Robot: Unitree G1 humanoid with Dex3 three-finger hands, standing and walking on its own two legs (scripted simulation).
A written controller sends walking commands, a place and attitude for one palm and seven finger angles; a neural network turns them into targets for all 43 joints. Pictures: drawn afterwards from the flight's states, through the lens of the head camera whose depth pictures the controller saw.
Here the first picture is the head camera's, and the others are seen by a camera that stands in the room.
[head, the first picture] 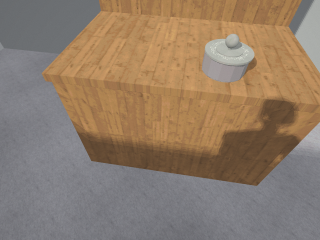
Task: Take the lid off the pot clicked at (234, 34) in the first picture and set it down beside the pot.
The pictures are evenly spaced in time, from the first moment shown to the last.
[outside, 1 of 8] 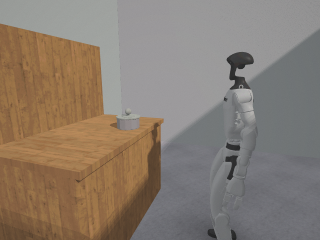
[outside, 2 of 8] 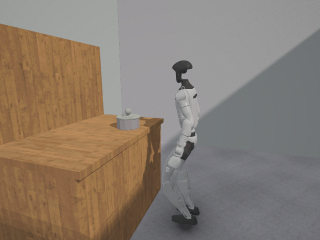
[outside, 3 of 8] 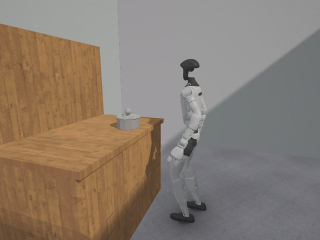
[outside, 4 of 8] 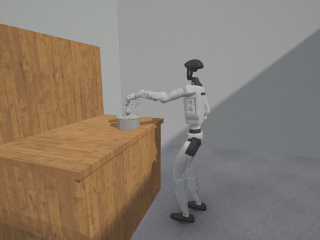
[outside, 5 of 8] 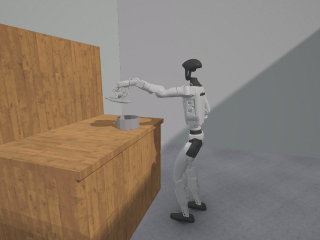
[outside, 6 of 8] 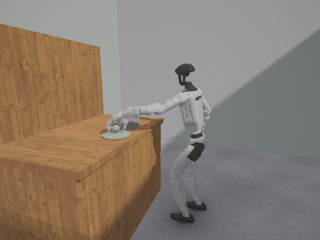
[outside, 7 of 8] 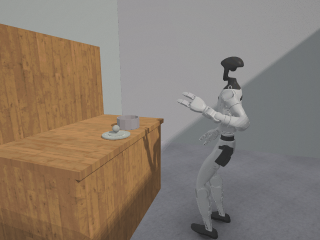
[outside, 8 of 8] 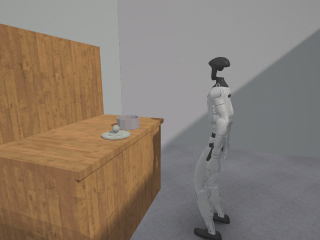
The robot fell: no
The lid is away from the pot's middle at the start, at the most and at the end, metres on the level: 0.00 0.25 0.24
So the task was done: yes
